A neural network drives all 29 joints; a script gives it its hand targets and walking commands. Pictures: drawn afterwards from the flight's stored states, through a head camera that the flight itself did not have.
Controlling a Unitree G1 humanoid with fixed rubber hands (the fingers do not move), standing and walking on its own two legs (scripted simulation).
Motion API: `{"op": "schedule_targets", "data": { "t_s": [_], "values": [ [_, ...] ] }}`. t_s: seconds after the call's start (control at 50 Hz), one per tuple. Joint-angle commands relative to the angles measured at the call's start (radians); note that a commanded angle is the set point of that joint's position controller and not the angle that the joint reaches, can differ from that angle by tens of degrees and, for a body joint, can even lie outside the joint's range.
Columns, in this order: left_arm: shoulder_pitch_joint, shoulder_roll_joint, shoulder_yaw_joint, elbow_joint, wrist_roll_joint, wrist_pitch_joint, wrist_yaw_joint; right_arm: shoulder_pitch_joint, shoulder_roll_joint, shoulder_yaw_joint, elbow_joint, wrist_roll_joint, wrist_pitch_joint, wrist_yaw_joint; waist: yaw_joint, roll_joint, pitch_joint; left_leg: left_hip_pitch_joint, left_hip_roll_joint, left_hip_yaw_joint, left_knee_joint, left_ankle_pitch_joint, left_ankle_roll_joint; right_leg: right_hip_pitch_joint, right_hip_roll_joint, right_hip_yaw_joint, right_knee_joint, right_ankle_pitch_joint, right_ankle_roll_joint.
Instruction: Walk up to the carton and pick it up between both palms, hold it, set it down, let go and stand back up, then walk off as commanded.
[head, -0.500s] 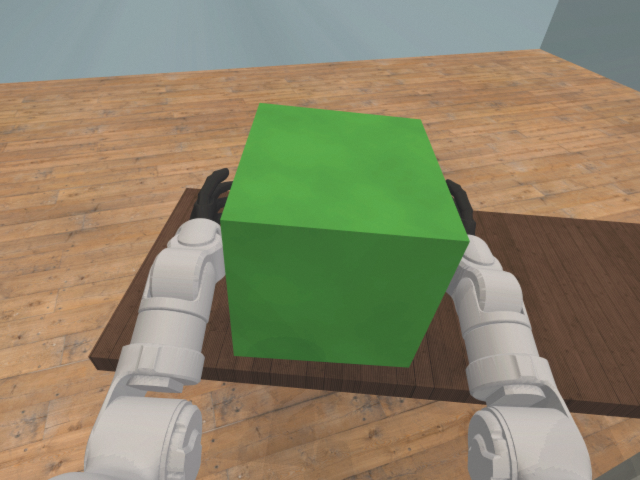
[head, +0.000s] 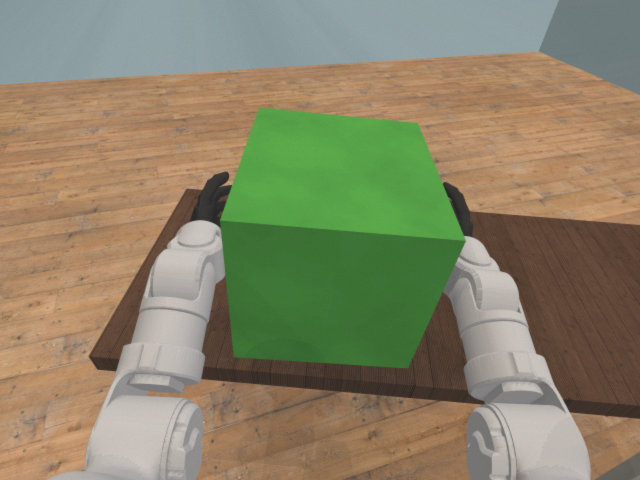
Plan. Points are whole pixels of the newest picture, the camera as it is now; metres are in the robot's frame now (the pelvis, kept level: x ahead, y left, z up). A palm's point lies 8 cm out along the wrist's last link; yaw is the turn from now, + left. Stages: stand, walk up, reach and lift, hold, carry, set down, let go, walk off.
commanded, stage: hold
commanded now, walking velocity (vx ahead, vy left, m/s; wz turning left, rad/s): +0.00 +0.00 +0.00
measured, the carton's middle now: (331, 233) +0.39 +0.03 +0.14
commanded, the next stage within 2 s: none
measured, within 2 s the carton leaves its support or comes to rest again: neither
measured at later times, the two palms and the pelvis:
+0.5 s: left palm (208, 230) +0.36 +0.18 +0.16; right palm (453, 244) +0.38 -0.13 +0.15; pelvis +0.00 +0.00 +0.00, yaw +0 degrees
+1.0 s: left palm (209, 231) +0.36 +0.18 +0.16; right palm (455, 245) +0.38 -0.13 +0.15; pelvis +0.00 +0.00 +0.00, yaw +0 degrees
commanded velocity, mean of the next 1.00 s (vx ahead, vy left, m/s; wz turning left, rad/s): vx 0.00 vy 0.00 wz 0.00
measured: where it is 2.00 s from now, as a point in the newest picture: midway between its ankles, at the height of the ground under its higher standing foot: outside the picture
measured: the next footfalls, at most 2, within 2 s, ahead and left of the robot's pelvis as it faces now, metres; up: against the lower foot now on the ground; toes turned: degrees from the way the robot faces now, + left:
none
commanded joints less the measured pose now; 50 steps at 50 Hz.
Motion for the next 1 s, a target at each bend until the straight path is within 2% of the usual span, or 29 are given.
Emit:
{"op": "schedule_targets", "data": {
  "t_s": [0.0, 0.02, 0.04, 0.08, 0.12, 0.16, 0.2, 0.22, 0.26, 0.28, 0.3, 0.36, 0.4, 0.42, 0.46, 0.5, 0.52, 0.56, 0.58, 0.6, 0.68, 0.7, 0.74, 0.78, 0.8, 0.84, 0.88, 0.92, 0.98],
  "values": [
    [-0.977, -0.818, -0.751, -0.656, -0.301, -0.183, -0.097, -1.018, 0.702, 0.582, -0.679, 0.176, -0.112, 0.127, -0.184, 0.036, -0.905, 0.346, -0.062, -0.047, -0.065, 0.208, -0.017, -0.044, 0.054, -0.029, -0.222, 0.248, 0.052],
    [-0.898, -0.768, -0.69, -0.568, -0.256, -0.155, -0.108, -0.976, 0.684, 0.569, -0.648, 0.158, -0.085, 0.119, -0.176, 0.006, -0.815, 0.325, -0.071, -0.038, -0.078, 0.187, -0.004, -0.019, 0.045, -0.021, -0.233, 0.225, 0.061],
    [-0.87, -0.713, -0.618, -0.492, -0.203, -0.135, -0.121, -0.952, 0.66, 0.529, -0.556, 0.131, -0.06, 0.114, -0.178, -0.019, -0.709, 0.298, -0.071, -0.037, -0.103, 0.122, 0.014, -0.028, 0.035, -0.018, -0.244, 0.159, 0.065],
    [-0.815, -0.645, -0.485, -0.33, -0.111, -0.081, -0.163, -0.932, 0.618, 0.462, -0.426, 0.097, -0.019, 0.1, -0.186, -0.038, -0.536, 0.27, -0.079, -0.029, -0.146, 0.046, 0.045, -0.016, 0.014, 0.0, -0.261, 0.058, 0.061],
    [-0.773, -0.594, -0.368, -0.174, -0.028, -0.039, -0.206, -0.91, 0.58, 0.39, -0.234, 0.066, 0.015, 0.095, -0.177, -0.052, -0.345, 0.231, -0.086, -0.012, -0.178, -0.031, 0.061, -0.015, -0.001, 0.012, -0.294, -0.065, 0.053],
    [-0.738, -0.564, -0.27, -0.08, 0.044, -0.012, -0.253, -0.914, 0.56, 0.328, -0.097, 0.057, 0.032, 0.096, -0.17, -0.049, -0.204, 0.223, -0.086, 0.001, -0.203, -0.065, 0.072, -0.029, -0.015, 0.01, -0.318, -0.126, 0.051],
    [-0.775, -0.556, -0.216, -0.054, 0.065, -0.008, -0.291, -0.938, 0.564, 0.3, -0.043, 0.051, 0.035, 0.103, -0.167, -0.061, -0.146, 0.218, -0.086, 0.012, -0.217, -0.087, 0.078, -0.022, -0.019, 0.005, -0.326, -0.173, 0.048],
    [-0.79, -0.553, -0.199, -0.037, 0.068, -0.01, -0.305, -0.996, 0.576, 0.305, -0.06, 0.056, 0.028, 0.108, -0.144, -0.07, -0.147, 0.214, -0.082, 0.017, -0.225, -0.103, 0.086, -0.036, -0.019, 0.01, -0.334, -0.209, 0.048],
    [-0.85, -0.595, -0.222, -0.066, 0.034, -0.031, -0.314, -1.055, 0.598, 0.296, -0.098, 0.058, 0.003, 0.119, -0.147, -0.062, -0.174, 0.198, -0.077, 0.023, -0.238, -0.117, 0.081, -0.018, -0.011, 0.005, -0.332, -0.219, 0.04],
    [-0.934, -0.641, -0.288, -0.143, -0.017, -0.064, -0.305, -1.099, 0.634, 0.313, -0.144, 0.068, -0.022, 0.127, -0.158, -0.044, -0.242, 0.205, -0.073, 0.022, -0.233, -0.114, 0.071, -0.022, -0.01, 0.0, -0.317, -0.203, 0.031],
    [-1.014, -0.678, -0.351, -0.224, -0.063, -0.091, -0.286, -1.16, 0.673, 0.36, -0.215, 0.092, -0.052, 0.135, -0.148, -0.028, -0.334, 0.214, -0.071, 0.016, -0.228, -0.092, 0.063, -0.006, 0.002, -0.008, -0.304, -0.165, 0.031],
    [-1.194, -0.804, -0.576, -0.504, -0.234, -0.167, -0.208, -1.271, 0.755, 0.48, -0.448, 0.151, -0.113, 0.15, -0.162, 0.033, -0.669, 0.281, -0.063, -0.017, -0.176, 0.012, 0.029, 0.011, 0.025, -0.031, -0.244, 0.018, 0.036],
    [-1.223, -0.845, -0.696, -0.689, -0.314, -0.204, -0.155, -1.213, 0.764, 0.542, -0.573, 0.178, -0.126, 0.153, -0.184, 0.058, -0.898, 0.352, -0.054, -0.035, -0.127, 0.114, 0.0, 0.018, 0.045, -0.039, -0.214, 0.15, 0.04],
    [-1.192, -0.846, -0.734, -0.7, -0.331, -0.21, -0.137, -1.177, 0.741, 0.547, -0.592, 0.176, -0.128, 0.153, -0.194, 0.064, -0.937, 0.361, -0.052, -0.039, -0.108, 0.127, -0.013, -0.009, 0.049, -0.04, -0.216, 0.169, 0.039],
    [-1.118, -0.851, -0.772, -0.733, -0.335, -0.211, -0.105, -1.095, 0.733, 0.573, -0.647, 0.182, -0.128, 0.146, -0.188, 0.053, -1.002, 0.363, -0.053, -0.042, -0.077, 0.176, -0.022, -0.024, 0.058, -0.039, -0.215, 0.211, 0.043],
    [-1.001, -0.822, -0.755, -0.677, -0.306, -0.186, -0.097, -1.036, 0.71, 0.583, -0.665, 0.178, -0.118, 0.132, -0.177, 0.048, -0.94, 0.347, -0.062, -0.039, -0.068, 0.204, -0.017, -0.035, 0.053, -0.029, -0.225, 0.239, 0.051],
    [-0.939, -0.789, -0.725, -0.623, -0.281, -0.168, -0.103, -1.014, 0.69, 0.581, -0.676, 0.171, -0.103, 0.124, -0.172, 0.022, -0.881, 0.343, -0.067, -0.041, -0.074, 0.202, -0.009, -0.028, 0.049, -0.026, -0.23, 0.238, 0.058],
    [-0.827, -0.712, -0.612, -0.495, -0.194, -0.124, -0.126, -0.955, 0.666, 0.552, -0.591, 0.144, -0.059, 0.109, -0.163, -0.021, -0.738, 0.307, -0.072, -0.038, -0.103, 0.164, 0.015, 0.018, 0.037, -0.015, -0.238, 0.214, 0.066],
    [-0.798, -0.668, -0.551, -0.392, -0.142, -0.094, -0.144, -0.929, 0.629, 0.511, -0.504, 0.121, -0.034, 0.1, -0.177, -0.023, -0.611, 0.29, -0.072, -0.04, -0.133, 0.098, 0.03, -0.001, 0.028, -0.008, -0.25, 0.146, 0.064],
    [-0.76, -0.648, -0.485, -0.318, -0.096, -0.066, -0.167, -0.929, 0.614, 0.482, -0.433, 0.111, -0.015, 0.095, -0.174, -0.035, -0.517, 0.276, -0.078, -0.027, -0.15, 0.079, 0.043, 0.009, 0.018, -0.001, -0.262, 0.107, 0.063],
    [-0.717, -0.568, -0.287, -0.128, 0.04, -0.008, -0.253, -0.898, 0.568, 0.372, -0.145, 0.079, 0.034, 0.084, -0.167, -0.054, -0.23, 0.233, -0.09, 0.001, -0.196, -0.016, 0.069, 0.024, -0.008, 0.01, -0.302, -0.025, 0.062],
    [-0.687, -0.564, -0.257, -0.109, 0.055, 0.005, -0.275, -0.925, 0.562, 0.372, -0.155, 0.088, 0.035, 0.081, -0.163, -0.068, -0.208, 0.24, -0.089, 0.005, -0.198, -0.002, 0.075, 0.039, -0.01, 0.007, -0.306, -0.014, 0.064],
    [-0.74, -0.556, -0.222, -0.074, 0.068, 0.002, -0.306, -0.966, 0.569, 0.334, -0.109, 0.078, 0.035, 0.088, -0.164, -0.056, -0.147, 0.221, -0.088, 0.009, -0.216, -0.058, 0.079, 0.006, -0.018, 0.013, -0.324, -0.105, 0.059],
    [-0.824, -0.597, -0.255, -0.105, 0.032, -0.021, -0.317, -1.035, 0.603, 0.329, -0.14, 0.083, 0.012, 0.102, -0.16, -0.046, -0.183, 0.21, -0.083, 0.016, -0.226, -0.087, 0.074, 0.0, -0.015, 0.009, -0.327, -0.163, 0.046],
    [-0.852, -0.621, -0.281, -0.133, 0.003, -0.037, -0.311, -1.083, 0.628, 0.351, -0.201, 0.083, -0.006, 0.11, -0.147, -0.058, -0.233, 0.216, -0.078, 0.018, -0.227, -0.081, 0.076, -0.005, -0.009, 0.007, -0.322, -0.16, 0.044],
    [-1.008, -0.703, -0.421, -0.346, -0.111, -0.097, -0.275, -1.149, 0.698, 0.422, -0.331, 0.123, -0.052, 0.125, -0.159, -0.028, -0.425, 0.243, -0.072, 0.005, -0.207, -0.021, 0.056, 0.022, 0.007, -0.01, -0.283, -0.059, 0.039],
    [-1.148, -0.781, -0.564, -0.52, -0.215, -0.151, -0.221, -1.222, 0.744, 0.493, -0.465, 0.157, -0.091, 0.141, -0.167, 0.029, -0.65, 0.296, -0.064, -0.018, -0.173, 0.022, 0.033, 0.016, 0.025, -0.025, -0.247, 0.031, 0.032],
    [-1.183, -0.827, -0.691, -0.68, -0.307, -0.188, -0.17, -1.217, 0.749, 0.541, -0.61, 0.176, -0.119, 0.147, -0.184, 0.049, -0.88, 0.338, -0.056, -0.034, -0.13, 0.093, 0.011, 0.019, 0.042, -0.037, -0.219, 0.13, 0.037],
    [-1.099, -0.843, -0.769, -0.759, -0.336, -0.2, -0.116, -1.11, 0.732, 0.598, -0.703, 0.191, -0.129, 0.142, -0.185, 0.058, -1.018, 0.379, -0.055, -0.038, -0.072, 0.196, -0.017, -0.011, 0.055, -0.04, -0.211, 0.227, 0.045]
  ]
}}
